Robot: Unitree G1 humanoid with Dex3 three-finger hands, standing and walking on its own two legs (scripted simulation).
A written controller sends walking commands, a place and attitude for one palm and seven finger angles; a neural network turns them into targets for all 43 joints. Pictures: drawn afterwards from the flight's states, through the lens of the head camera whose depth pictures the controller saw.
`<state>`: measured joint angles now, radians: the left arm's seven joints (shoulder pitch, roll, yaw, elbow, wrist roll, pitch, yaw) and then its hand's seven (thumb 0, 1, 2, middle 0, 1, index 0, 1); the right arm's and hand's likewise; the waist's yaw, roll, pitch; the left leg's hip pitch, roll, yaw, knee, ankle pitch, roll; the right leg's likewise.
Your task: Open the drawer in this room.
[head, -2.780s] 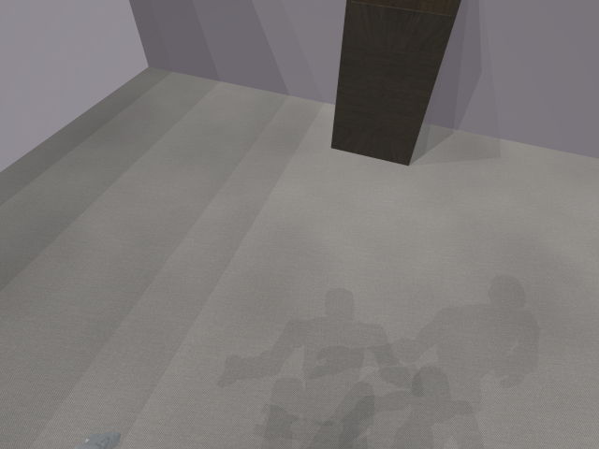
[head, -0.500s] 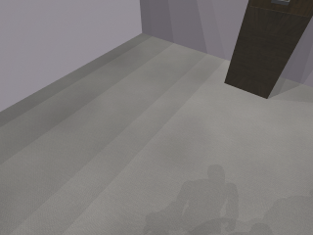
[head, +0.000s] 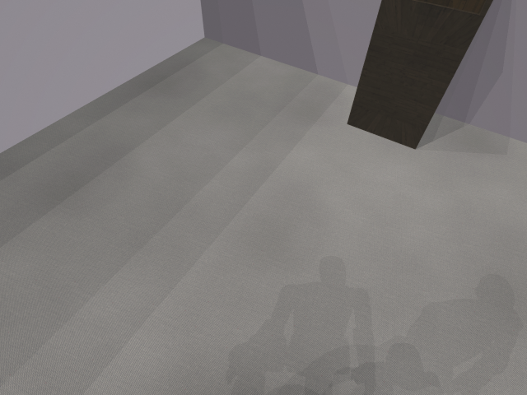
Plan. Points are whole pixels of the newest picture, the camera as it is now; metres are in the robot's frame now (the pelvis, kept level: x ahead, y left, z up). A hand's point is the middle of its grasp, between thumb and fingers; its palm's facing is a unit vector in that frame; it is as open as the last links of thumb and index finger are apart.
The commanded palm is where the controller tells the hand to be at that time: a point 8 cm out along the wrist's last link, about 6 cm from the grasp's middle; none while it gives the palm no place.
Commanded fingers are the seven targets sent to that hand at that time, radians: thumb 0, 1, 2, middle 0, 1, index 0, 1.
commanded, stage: turn or walk to find it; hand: left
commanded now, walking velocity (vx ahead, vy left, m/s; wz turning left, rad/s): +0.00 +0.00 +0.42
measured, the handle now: out of the picture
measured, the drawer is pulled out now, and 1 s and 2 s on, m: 0.00 0.00 0.00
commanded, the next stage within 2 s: none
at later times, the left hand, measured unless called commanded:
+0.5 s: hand out of the picture +0.00 +0.20 -0.18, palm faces +0.13 -0.97 -0.19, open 7.4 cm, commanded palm none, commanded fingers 0.00 0.90 0.90 -0.20 -0.30 -0.20 -0.30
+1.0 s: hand out of the picture +0.01 +0.25 -0.17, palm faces +0.31 -0.93 -0.22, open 7.4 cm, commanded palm none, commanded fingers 0.00 0.90 0.90 -0.20 -0.30 -0.20 -0.30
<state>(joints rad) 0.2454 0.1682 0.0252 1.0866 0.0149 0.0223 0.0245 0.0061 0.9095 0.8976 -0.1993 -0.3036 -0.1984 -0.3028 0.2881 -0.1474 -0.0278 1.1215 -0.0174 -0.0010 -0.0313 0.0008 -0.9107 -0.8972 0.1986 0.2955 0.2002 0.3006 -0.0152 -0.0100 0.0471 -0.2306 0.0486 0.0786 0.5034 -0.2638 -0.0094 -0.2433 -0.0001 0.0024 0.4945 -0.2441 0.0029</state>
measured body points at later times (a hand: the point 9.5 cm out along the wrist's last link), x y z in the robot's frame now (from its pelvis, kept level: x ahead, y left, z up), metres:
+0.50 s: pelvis +0.01 +0.01 +0.00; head +0.02 +0.03 +0.45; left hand +0.00 +0.25 -0.16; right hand +0.07 -0.22 -0.15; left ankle +0.00 +0.12 -0.74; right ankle +0.01 -0.12 -0.74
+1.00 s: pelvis +0.00 +0.03 +0.00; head +0.03 +0.07 +0.45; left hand -0.01 +0.30 -0.16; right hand +0.13 -0.19 -0.13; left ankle -0.01 +0.11 -0.74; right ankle +0.01 -0.13 -0.66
